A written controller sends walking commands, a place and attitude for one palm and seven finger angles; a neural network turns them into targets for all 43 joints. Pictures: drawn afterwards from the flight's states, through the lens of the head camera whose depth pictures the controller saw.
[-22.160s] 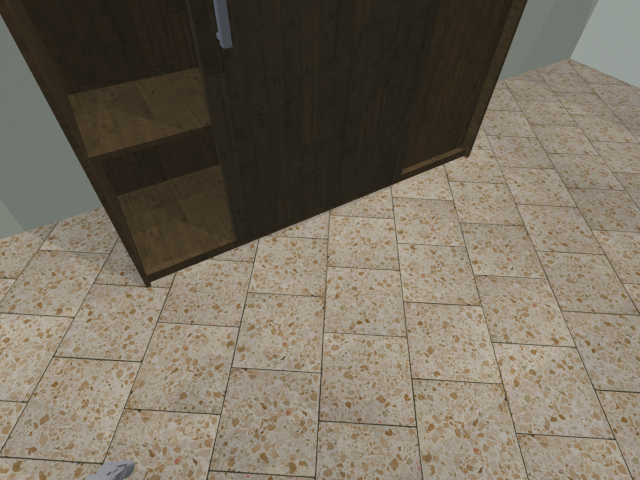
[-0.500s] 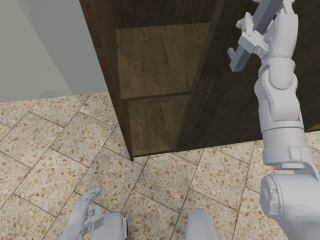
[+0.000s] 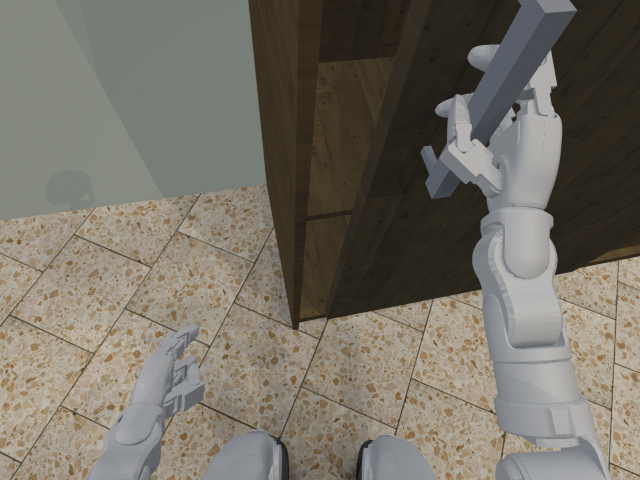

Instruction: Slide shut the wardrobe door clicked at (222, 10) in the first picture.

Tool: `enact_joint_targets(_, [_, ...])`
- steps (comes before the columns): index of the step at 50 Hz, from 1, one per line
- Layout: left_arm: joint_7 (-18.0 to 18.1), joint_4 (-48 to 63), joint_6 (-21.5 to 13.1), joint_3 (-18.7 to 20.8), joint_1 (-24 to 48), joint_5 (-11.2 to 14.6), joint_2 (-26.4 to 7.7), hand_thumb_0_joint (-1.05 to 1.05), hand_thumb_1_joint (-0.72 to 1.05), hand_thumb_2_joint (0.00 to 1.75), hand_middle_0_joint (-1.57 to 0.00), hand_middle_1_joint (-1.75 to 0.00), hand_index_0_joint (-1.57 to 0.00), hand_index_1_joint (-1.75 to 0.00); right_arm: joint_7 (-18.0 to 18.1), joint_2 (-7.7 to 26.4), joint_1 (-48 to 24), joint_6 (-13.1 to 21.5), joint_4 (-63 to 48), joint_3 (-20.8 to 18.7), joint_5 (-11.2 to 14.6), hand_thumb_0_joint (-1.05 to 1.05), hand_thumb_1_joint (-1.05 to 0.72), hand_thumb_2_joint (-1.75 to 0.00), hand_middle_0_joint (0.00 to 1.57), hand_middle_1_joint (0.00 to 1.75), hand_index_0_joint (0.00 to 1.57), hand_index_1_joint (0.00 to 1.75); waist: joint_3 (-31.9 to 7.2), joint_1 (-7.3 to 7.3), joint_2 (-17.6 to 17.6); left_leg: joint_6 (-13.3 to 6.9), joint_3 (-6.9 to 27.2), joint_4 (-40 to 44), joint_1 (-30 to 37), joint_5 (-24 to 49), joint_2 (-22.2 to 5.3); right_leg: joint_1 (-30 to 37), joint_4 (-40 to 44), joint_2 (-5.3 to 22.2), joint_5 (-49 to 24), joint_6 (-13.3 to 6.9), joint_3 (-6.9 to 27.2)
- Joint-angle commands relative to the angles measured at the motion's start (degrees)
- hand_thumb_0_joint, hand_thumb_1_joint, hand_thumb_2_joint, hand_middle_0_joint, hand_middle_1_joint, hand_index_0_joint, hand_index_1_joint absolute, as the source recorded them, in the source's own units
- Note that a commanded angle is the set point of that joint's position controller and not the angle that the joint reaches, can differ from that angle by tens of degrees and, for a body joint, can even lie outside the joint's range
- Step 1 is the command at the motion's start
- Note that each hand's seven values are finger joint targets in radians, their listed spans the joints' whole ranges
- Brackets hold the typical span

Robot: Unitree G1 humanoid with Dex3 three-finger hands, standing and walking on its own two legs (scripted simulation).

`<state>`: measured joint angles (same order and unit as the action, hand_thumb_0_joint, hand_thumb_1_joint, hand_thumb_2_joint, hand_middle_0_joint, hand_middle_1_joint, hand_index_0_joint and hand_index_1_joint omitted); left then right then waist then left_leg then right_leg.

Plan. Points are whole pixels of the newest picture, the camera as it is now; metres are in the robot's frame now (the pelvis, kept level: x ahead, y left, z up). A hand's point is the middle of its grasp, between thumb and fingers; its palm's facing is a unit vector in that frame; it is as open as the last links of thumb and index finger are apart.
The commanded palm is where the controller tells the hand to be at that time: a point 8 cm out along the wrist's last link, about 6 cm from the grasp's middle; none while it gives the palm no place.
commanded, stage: step sideways, sliding the door along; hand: right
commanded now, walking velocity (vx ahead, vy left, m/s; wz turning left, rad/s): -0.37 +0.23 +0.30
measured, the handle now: (470, 104) +0.45 -0.13 +0.18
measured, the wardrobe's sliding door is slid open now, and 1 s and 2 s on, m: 0.08 0.00 0.03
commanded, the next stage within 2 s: stop walking and hold the door there in 0.50 s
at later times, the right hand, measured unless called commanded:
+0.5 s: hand (366, 146) +0.40 -0.03 +0.17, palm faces +0.28 +0.96 -0.08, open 6.3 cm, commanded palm +0.35 -0.01 +0.17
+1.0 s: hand (370, 145) +0.39 -0.03 +0.18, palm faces +0.49 +0.83 -0.25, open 6.1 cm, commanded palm +0.35 -0.08 +0.15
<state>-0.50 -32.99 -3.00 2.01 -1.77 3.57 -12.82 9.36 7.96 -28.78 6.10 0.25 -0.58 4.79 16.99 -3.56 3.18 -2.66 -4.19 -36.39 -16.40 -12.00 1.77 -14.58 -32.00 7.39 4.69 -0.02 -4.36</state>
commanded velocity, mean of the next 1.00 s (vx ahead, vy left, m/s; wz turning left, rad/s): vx -0.18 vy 0.03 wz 0.13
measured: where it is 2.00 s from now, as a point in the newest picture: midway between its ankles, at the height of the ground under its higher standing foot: outside the picture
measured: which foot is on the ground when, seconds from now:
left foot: down 0.00-0.00, up 0.02-0.20, down 0.22-0.42, up 0.44-0.64, down 0.66-1.00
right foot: down 0.00-0.22, up 0.24-0.38, down 0.40-0.66, up 0.68-1.00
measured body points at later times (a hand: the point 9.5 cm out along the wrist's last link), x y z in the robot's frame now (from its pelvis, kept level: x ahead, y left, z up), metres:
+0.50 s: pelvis -0.02 +0.15 -0.01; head +0.09 +0.15 +0.42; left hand +0.16 +0.39 -0.13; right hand +0.37 -0.08 +0.18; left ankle +0.02 +0.24 -0.71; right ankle +0.01 -0.04 -0.74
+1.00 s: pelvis -0.04 +0.26 +0.01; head -0.02 +0.29 +0.45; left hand +0.02 +0.58 -0.09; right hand +0.36 -0.07 +0.19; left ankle -0.03 +0.35 -0.74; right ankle +0.00 +0.16 -0.72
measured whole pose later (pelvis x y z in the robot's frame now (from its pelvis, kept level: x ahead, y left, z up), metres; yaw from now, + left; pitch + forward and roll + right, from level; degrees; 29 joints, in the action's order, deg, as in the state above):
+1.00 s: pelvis -0.04 +0.26 +0.01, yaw +12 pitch -1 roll -2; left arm 2.5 -39.0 -3.3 2.9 -11.7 3.7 -21.0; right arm 6.9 34.0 -26.3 8.4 43.0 -33.0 1.1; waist 4.0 2.2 1.0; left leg -2.6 2.2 -24.3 -12.7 -10.3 1.4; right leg -15.4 -31.3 -2.3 18.0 -1.1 -3.7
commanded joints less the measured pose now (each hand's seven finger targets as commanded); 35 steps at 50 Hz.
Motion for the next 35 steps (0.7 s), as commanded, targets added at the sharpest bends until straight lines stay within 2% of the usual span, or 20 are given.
enact_joint_targets(1, [-2.0,7.7,-1.3,4.0,0.1,-1.6,-7.8,0.00,0.90,0.90,-0.20,-0.30,-0.20,-0.30,-6.6,-0.8,-28.7,9.3,-20.4,10.3,-3.2,0.00,-0.90,-0.90,0.45,1.40,0.45,1.40,-37.1,5.10,6.0,3.1,9.7,-22.7,-17.0,-19.5,-1.5,41.4,3.5,26.2,-61.8,-12.5,10.9])
enact_joint_targets(3, [-2.0,7.3,-2.3,2.6,1.4,-2.2,-5.6,0.00,0.90,0.90,-0.20,-0.30,-0.20,-0.30,-6.1,0.1,-30.0,10.7,-20.8,9.0,-4.3,0.00,-0.90,-0.90,0.45,1.40,0.45,1.40,-31.9,5.29,15.0,2.8,9.2,-21.4,-16.5,-18.2,-4.9,33.2,3.7,24.1,-51.0,-10.8,6.2])
enact_joint_targets(6, [-1.2,7.7,-2.9,2.5,2.4,-1.7,-5.0,0.00,0.90,0.90,-0.20,-0.30,-0.20,-0.30,-6.2,1.7,-28.2,10.3,-17.3,8.3,-5.1,0.00,-0.90,-0.90,0.45,1.40,0.45,1.40,-30.5,5.70,12.8,3.0,2.2,-9.0,-4.9,-11.3,-3.0,25.4,1.5,18.9,-41.6,-3.4,-3.8])
enact_joint_targets(9, [-1.0,7.3,-3.6,2.2,2.9,-0.4,-3.9,0.00,0.90,0.90,-0.20,-0.30,-0.20,-0.30,-6.7,5.3,-27.7,11.3,-19.1,5.1,-5.5,0.00,-0.90,-0.90,0.45,1.40,0.45,1.40,-32.4,5.57,8.6,3.4,-1.0,3.3,7.0,3.7,-1.7,19.3,-8.2,14.6,-30.0,-6.7,-5.4])
enact_joint_targets(10, [-1.1,7.3,-3.7,1.7,3.3,0.3,-2.8,0.00,0.90,0.90,-0.20,-0.30,-0.20,-0.30,-6.8,5.8,-28.6,11.3,-20.1,5.5,-5.5,0.00,-0.90,-0.90,0.45,1.40,0.45,1.40,-33.0,5.42,5.3,3.2,-0.5,7.8,11.2,15.9,-2.9,16.7,-13.0,11.3,-24.0,-4.2,-5.9])
enact_joint_targets(11, [-1.0,7.5,-3.9,1.2,3.4,0.5,-1.2,0.00,0.90,0.90,-0.20,-0.30,-0.20,-0.30,-6.5,7.4,-29.2,11.4,-20.5,5.1,-5.3,0.00,-0.90,-0.90,0.45,1.40,0.45,1.40,-32.4,5.86,-5.0,2.1,4.1,10.9,14.0,37.8,-8.0,10.8,-19.5,6.1,-5.4,1.5,-7.1])
enact_joint_targets(12, [-0.7,8.1,-4.0,1.9,3.9,0.2,-1.7,0.00,0.90,0.90,-0.20,-0.30,-0.20,-0.30,-6.4,4.8,-28.8,10.5,-20.4,8.2,-4.5,0.00,-0.90,-0.90,0.45,1.40,0.45,1.40,-32.9,5.79,-18.4,-2.6,17.8,11.6,13.9,53.4,-15.2,1.3,-24.3,-1.2,22.8,4.0,-3.2])
enact_joint_targets(13, [-0.4,6.9,-4.3,3.0,2.3,0.1,-2.0,0.00,0.90,0.90,-0.20,-0.30,-0.20,-0.30,-6.3,5.3,-24.8,9.8,-20.9,7.3,-3.0,0.00,-0.90,-0.90,0.45,1.40,0.45,1.40,-34.1,4.19,-24.5,-3.6,22.9,10.8,12.9,56.8,-17.6,-0.7,-31.2,-1.9,31.9,2.8,1.8])
enact_joint_targets(14, [-0.3,6.5,-5.2,1.8,2.4,0.0,-1.2,0.00,0.90,0.90,-0.20,-0.30,-0.20,-0.30,-6.2,1.2,-24.6,9.5,-26.3,11.0,-2.2,0.00,-0.90,-0.90,0.45,1.40,0.45,1.40,-35.0,5.02,-19.6,-5.4,21.9,8.0,17.7,57.8,-18.6,-3.9,-27.7,-1.7,33.2,1.7,6.3])
enact_joint_targets(18, [0.1,5.0,-3.7,1.6,2.4,0.0,-2.6,0.00,0.90,0.90,-0.20,-0.30,-0.20,-0.30,-3.2,2.6,-22.8,9.4,-29.3,8.7,-0.5,0.00,-0.90,-0.90,0.45,1.40,0.45,1.40,-40.5,5.86,-12.2,-2.5,12.5,-0.1,22.4,54.3,-13.7,8.3,6.7,1.5,6.4,1.6,0.7])
enact_joint_targets(19, [-0.2,6.0,-2.9,2.6,2.5,0.1,-4.0,0.00,0.90,0.90,-0.20,-0.30,-0.20,-0.30,-3.6,2.9,-24.7,9.4,-29.9,9.1,-0.2,0.00,-0.90,-0.90,0.45,1.40,0.45,1.40,-41.8,5.90,-8.8,-0.1,10.2,-2.1,13.2,43.3,-11.8,20.0,8.1,7.5,-12.1,-0.5,1.9])
enact_joint_targets(20, [-0.9,7.0,-3.2,3.9,2.6,-0.3,-6.4,0.00,0.90,0.90,-0.20,-0.30,-0.20,-0.30,-4.5,2.2,-26.2,9.5,-28.9,8.8,0.2,0.00,-0.90,-0.90,0.45,1.40,0.45,1.40,-41.9,4.70,2.2,3.1,7.6,-6.6,1.1,16.8,-7.1,28.3,6.5,19.3,-37.8,-6.7,11.4])
enact_joint_targets(21, [-2.5,6.9,-3.6,4.0,0.1,-0.5,-6.7,0.00,0.90,0.90,-0.20,-0.30,-0.20,-0.30,-5.7,1.3,-26.6,9.4,-25.3,8.8,-0.6,0.00,-0.90,-0.90,0.45,1.40,0.45,1.40,-41.9,4.10,6.1,3.2,7.6,-13.7,-5.4,-11.8,-4.0,33.1,6.3,25.3,-48.7,-10.7,10.7])
enact_joint_targets(23, [-3.1,7.3,-4.3,3.5,0.2,-1.8,-5.8,0.00,0.90,0.90,-0.20,-0.30,-0.20,-0.30,-5.6,2.3,-31.7,10.5,-25.7,6.5,-2.6,0.00,-0.90,-0.90,0.45,1.40,0.45,1.40,-36.7,4.70,17.8,2.4,9.6,-20.2,-8.4,-18.0,-3.9,29.9,3.8,24.2,-48.5,-12.0,8.8])
enact_joint_targets(27, [-3.1,7.4,-4.5,4.3,-1.6,-0.6,-8.1,0.00,0.90,0.90,-0.20,-0.30,-0.20,-0.30,-5.7,3.6,-30.6,8.2,-17.5,4.7,-2.8,0.00,-0.90,-0.90,0.45,1.40,0.45,1.40,-32.3,5.04,12.1,3.2,3.3,-12.7,-5.1,-12.8,-2.6,28.6,1.9,20.0,-43.2,-6.0,0.4])
enact_joint_targets(30, [-3.7,6.6,-5.2,4.2,-2.0,-0.7,-8.3,0.00,0.90,0.90,-0.20,-0.30,-0.20,-0.30,-5.9,8.3,-31.3,9.2,-15.0,0.9,-3.3,0.00,-0.90,-0.90,0.45,1.40,0.45,1.40,-31.3,5.32,16.3,3.1,1.1,0.7,0.5,-7.6,-1.6,26.6,-2.3,17.2,-41.8,-5.0,-1.1])
enact_joint_targets(31, [-2.1,0.6,-4.1,6.0,-8.0,-1.1,-12.5,0.00,0.90,0.90,-0.20,-0.30,-0.20,-0.30,-3.0,40.5,-19.0,8.1,9.7,-30.8,-5.7,0.00,-0.90,-0.90,0.45,1.40,0.45,1.40,-32.6,4.02,17.5,4.1,0.0,5.4,0.7,-1.7,-0.4,25.3,-3.5,15.5,-37.8,-6.0,-3.0])
enact_joint_targets(33, [-2.0,3.7,-3.2,3.9,-7.5,0.3,-9.0,0.00,0.90,0.90,-0.20,-0.30,-0.20,-0.30,-4.7,38.0,-20.5,9.2,8.5,-25.2,-6.0,0.00,-0.90,-0.90,0.45,1.40,0.45,1.40,-35.1,2.97,6.6,3.0,3.3,15.8,15.4,32.2,-5.7,14.4,-19.8,6.3,-20.7,-2.8,-5.3])
enact_joint_targets(34, [-1.0,3.5,-3.7,4.3,-6.8,0.2,-8.1,0.00,0.90,0.90,-0.20,-0.30,-0.20,-0.30,-4.6,42.9,-20.2,9.2,12.6,-28.8,-5.5,0.00,-0.90,-0.90,0.45,1.40,0.45,1.40,-35.0,2.75,-14.7,-2.4,18.1,12.3,22.4,58.3,-14.9,-2.9,-30.3,-1.2,19.2,2.3,-4.0])
enact_joint_targets(35, [0.0,3.9,-4.0,4.4,-5.2,0.3,-7.9,0.00,0.90,0.90,-0.20,-0.30,-0.20,-0.30,-4.2,43.8,-18.2,8.4,14.3,-30.5,-3.7,0.00,-0.90,-0.90,0.45,1.40,0.45,1.40,-36.0,1.79,-22.6,-2.9,22.5,7.8,22.2,66.5,-18.6,-9.4,-39.7,-3.9,32.1,1.9,3.2])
